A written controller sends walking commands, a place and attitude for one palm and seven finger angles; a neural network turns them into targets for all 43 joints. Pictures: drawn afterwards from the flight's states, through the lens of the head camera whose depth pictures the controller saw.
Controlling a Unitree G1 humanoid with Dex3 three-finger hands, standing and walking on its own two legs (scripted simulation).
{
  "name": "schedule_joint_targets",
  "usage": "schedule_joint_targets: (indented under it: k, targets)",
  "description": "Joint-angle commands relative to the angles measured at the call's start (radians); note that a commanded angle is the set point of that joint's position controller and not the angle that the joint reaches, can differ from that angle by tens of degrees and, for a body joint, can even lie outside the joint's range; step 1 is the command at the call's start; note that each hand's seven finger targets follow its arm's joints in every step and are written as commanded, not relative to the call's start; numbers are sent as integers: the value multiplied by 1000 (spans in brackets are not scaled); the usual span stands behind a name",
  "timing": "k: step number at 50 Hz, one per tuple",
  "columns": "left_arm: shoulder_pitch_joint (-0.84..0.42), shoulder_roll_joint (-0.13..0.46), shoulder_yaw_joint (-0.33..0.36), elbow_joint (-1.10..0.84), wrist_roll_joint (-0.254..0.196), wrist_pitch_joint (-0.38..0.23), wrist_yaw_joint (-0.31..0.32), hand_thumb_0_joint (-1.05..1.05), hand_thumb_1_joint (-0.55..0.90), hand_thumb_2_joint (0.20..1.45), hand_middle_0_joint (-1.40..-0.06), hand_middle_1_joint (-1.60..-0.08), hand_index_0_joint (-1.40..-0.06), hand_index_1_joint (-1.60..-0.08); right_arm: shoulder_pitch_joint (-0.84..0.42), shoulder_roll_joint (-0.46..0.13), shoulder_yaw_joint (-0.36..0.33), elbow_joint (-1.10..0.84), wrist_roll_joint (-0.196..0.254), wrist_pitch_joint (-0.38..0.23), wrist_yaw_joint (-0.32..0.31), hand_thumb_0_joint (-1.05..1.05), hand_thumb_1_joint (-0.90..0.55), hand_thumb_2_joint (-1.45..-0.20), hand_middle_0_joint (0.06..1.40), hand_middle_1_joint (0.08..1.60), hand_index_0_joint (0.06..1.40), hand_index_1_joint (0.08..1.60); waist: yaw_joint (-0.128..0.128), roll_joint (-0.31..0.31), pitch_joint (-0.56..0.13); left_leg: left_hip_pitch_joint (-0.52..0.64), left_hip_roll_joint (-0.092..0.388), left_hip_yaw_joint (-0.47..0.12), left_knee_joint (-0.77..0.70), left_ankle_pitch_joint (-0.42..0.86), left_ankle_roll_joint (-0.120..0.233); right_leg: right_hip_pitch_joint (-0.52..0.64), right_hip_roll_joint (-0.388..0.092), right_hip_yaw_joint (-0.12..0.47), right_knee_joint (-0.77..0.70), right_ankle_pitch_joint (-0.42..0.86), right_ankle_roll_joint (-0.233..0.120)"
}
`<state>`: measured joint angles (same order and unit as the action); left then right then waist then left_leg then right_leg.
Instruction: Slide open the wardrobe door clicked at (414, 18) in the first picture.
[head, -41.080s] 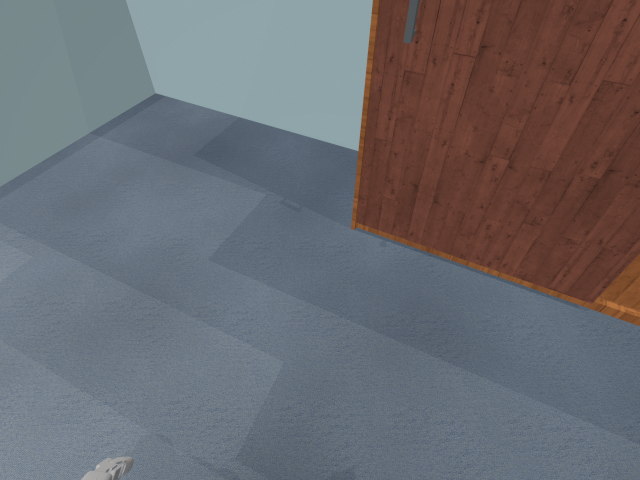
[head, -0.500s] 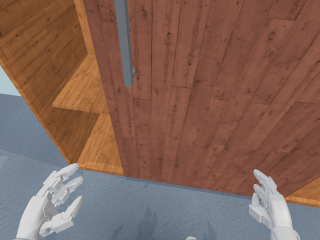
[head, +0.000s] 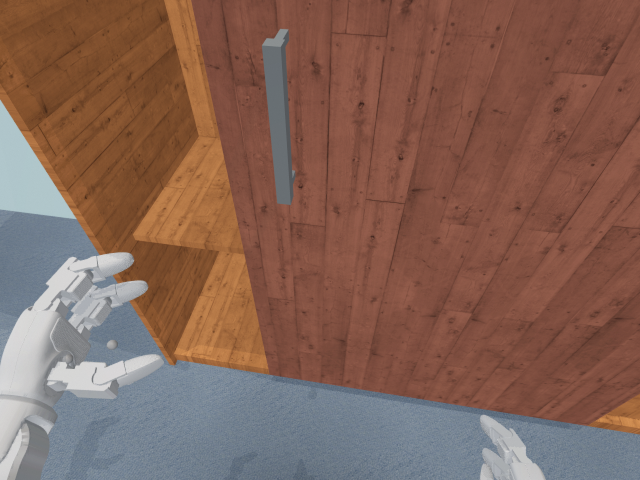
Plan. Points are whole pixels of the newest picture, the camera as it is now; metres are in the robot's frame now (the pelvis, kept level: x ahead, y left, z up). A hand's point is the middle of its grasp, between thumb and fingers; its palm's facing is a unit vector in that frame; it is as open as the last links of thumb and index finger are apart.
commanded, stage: raise the hand with hooked fingers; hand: left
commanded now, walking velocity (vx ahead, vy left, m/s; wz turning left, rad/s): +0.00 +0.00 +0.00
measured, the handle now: (284, 125) +0.50 +0.10 +0.20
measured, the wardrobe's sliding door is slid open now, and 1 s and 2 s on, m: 0.32 0.32 0.32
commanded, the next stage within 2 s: move the hooked fingers beside the handle in 1.18 s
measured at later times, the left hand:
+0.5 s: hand (80, 264) +0.26 +0.26 +0.19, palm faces +0.01 -0.99 -0.11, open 13.9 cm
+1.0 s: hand (80, 222) +0.28 +0.25 +0.23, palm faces +0.02 -1.00 -0.09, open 14.0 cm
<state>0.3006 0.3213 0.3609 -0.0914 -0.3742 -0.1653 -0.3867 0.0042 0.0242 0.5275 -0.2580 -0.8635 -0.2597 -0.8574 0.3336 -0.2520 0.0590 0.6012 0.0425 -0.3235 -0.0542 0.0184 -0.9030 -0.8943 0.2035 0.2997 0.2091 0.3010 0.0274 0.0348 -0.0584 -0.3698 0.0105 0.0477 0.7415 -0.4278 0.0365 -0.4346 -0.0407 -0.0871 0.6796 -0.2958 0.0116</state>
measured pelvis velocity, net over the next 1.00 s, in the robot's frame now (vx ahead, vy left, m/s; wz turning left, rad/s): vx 0.01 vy -0.03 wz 0.00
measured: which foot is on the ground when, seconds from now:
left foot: down 0.00-1.00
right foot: down 0.00-1.00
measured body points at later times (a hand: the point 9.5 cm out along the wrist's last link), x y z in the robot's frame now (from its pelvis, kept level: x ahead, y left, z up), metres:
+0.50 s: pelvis +0.01 -0.01 +0.02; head +0.00 -0.03 +0.47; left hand +0.26 +0.31 +0.19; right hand +0.21 -0.22 -0.04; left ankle -0.03 +0.09 -0.72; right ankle +0.03 -0.13 -0.72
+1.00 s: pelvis +0.01 -0.03 +0.02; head -0.01 -0.05 +0.47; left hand +0.28 +0.30 +0.23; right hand +0.21 -0.26 -0.04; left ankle -0.02 +0.09 -0.72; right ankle +0.03 -0.13 -0.72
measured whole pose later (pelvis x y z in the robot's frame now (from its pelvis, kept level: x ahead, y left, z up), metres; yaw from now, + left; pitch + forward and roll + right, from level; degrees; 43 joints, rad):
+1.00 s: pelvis +0.01 -0.03 +0.02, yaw +0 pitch -2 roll +0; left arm -0.15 0.50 0.51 0.12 -0.36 0.19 -0.53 -0.01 -0.50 0.30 -0.30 -1.20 -0.30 -1.20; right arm 0.23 -0.30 0.07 0.59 0.09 -0.20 -0.07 0.02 -0.91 -0.89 0.20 0.30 0.21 0.30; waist 0.06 0.06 -0.03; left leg -0.11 0.02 0.04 0.46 -0.31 0.00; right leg -0.20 -0.01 -0.10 0.45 -0.22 -0.02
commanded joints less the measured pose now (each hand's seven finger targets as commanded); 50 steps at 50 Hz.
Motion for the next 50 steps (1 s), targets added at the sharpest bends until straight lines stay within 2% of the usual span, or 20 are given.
schedule_joint_targets:
  k: [1,4,6,8,10,11,12,16,19,21,23,26,30,32,34,36,38,41,46,50]
  targets:
    - [-210,198,29,-131,24,16,-32,0,-197,430,-278,-1005,-278,-1005,-139,-159,-64,-156,18,-70,-33,0,-900,-900,200,300,200,300,-18,17,-43,-4,10,-93,-190,219,-28,105,42,3,-102,77,-28]
    - [-338,281,87,-202,29,34,-37,0,-267,400,-283,-1050,-283,-1050,-157,-151,-58,-162,21,-70,-51,0,-900,-900,200,300,200,300,-5,52,-115,64,8,-106,-222,223,-24,160,37,5,-125,68,-30]
    - [-381,341,147,-259,17,23,-24,0,-313,380,-287,-1080,-287,-1080,-168,-144,-49,-160,15,-72,-56,0,-900,-900,200,300,200,300,12,73,-151,114,6,-112,-233,297,-31,213,42,4,-135,126,-37]
    - [-372,329,165,-252,0,13,-23,0,-360,360,-290,-1110,-290,-1110,-166,-133,-43,-156,13,-73,-55,0,-900,-900,200,300,200,300,18,84,-166,152,9,-110,-244,390,-43,245,44,-4,-141,206,-38]
    - [-383,310,161,-186,-12,31,-30,0,-407,340,-293,-1140,-293,-1140,-172,-132,-36,-142,15,-66,-52,0,-900,-900,200,300,200,300,20,104,-116,150,9,-107,-257,415,-51,247,47,-8,-152,237,-39]
    - [-384,318,170,-144,-16,54,-41,0,-430,330,-295,-1155,-295,-1155,-171,-134,-34,-138,16,-59,-50,0,-900,-900,200,300,200,300,28,114,-91,148,5,-103,-262,418,-51,256,50,-3,-166,249,-43]
    - [-399,293,144,-101,-17,79,-56,0,-453,320,-297,-1170,-297,-1170,-175,-134,-32,-131,21,-51,-48,0,-900,-900,200,300,200,300,18,120,-45,142,7,-96,-274,411,-52,245,48,-5,-176,252,-41]
    - [-427,311,131,5,0,213,-97,0,-500,300,-300,-1200,-300,-1200,-180,-146,-31,-147,34,-17,-44,0,-900,-900,200,300,200,300,24,76,-4,133,3,-88,-299,391,-39,252,45,3,-209,255,-40]
    - [-539,357,144,-52,8,265,-113,0,-500,300,-300,-1200,-300,-1200,-201,-146,-29,-170,37,7,-42,0,-900,-900,200,300,200,300,17,43,-68,166,-1,-87,-304,392,-28,275,42,3,-219,267,-35]
    - [-598,416,192,-101,1,254,-109,0,-500,300,-300,-1200,-300,-1200,-215,-138,-22,-179,32,13,-42,0,-900,-900,200,300,200,300,26,17,-115,193,-6,-88,-303,399,-24,311,47,9,-227,272,-36]
    - [-655,458,237,-153,-7,223,-104,0,-500,300,-300,-1200,-300,-1200,-223,-128,-17,-184,28,13,-43,0,-900,-900,200,300,200,300,29,54,-184,233,-11,-87,-308,428,-24,343,47,11,-230,298,-39]
    - [-680,491,278,-129,-19,196,-100,0,-500,300,-300,-1200,-300,-1200,-222,-125,-12,-166,25,14,-45,0,-900,-900,200,300,200,300,36,73,-179,245,-13,-82,-317,442,-25,364,50,13,-247,319,-41]
    - [-724,460,227,39,1,265,-119,0,-500,300,-300,-1200,-300,-1200,-217,-136,-13,-140,41,30,-50,0,-900,-900,200,300,200,300,18,83,-66,218,-11,-75,-349,385,-24,306,40,5,-275,276,-39]
    - [-757,468,203,89,13,321,-137,0,-500,300,-300,-1200,-300,-1200,-222,-147,-12,-141,48,42,-47,0,-900,-900,200,300,200,300,19,76,-55,212,-13,-74,-356,376,-21,309,35,12,-285,273,-39]
    - [-813,493,197,85,24,357,-150,0,-500,300,-300,-1200,-300,-1200,-232,-153,-15,-156,52,47,-46,0,-900,-900,200,300,200,300,20,59,-82,224,-16,-80,-357,375,-17,316,31,12,-284,267,-37]
    - [-742,471,193,121,15,375,-168,0,-500,300,-300,-1200,-300,-1200,-233,-151,-18,-168,50,53,-37,0,-900,-900,200,300,200,300,29,6,-112,226,-18,-76,-341,408,-12,340,31,19,-273,309,-37]
    - [-713,474,210,100,2,364,-185,0,-500,300,-300,-1200,-300,-1200,-237,-153,-22,-177,51,60,-28,0,-900,-900,200,300,200,300,30,-35,-159,231,-21,-70,-326,431,-8,359,29,23,-257,352,-31]
    - [-693,525,279,21,-20,320,-182,0,-500,300,-300,-1200,-300,-1200,-255,-144,-23,-195,44,60,-17,0,-900,-900,200,300,200,300,49,-39,-207,234,-25,-62,-313,446,-6,397,27,36,-250,378,-28]
    - [-726,543,309,3,-14,288,-130,0,-500,300,-300,-1200,-300,-1200,-248,-142,-25,-184,42,59,-21,0,-900,-900,200,300,200,300,50,46,-132,220,-22,-51,-335,396,-9,358,29,35,-274,305,-33]
    - [-795,484,225,11,20,320,-110,0,-500,300,-300,-1200,-300,-1200,-244,-140,-25,-182,51,62,-36,0,-900,-900,200,300,200,300,22,117,-82,235,-21,-48,-349,350,-10,308,28,36,-290,248,-32]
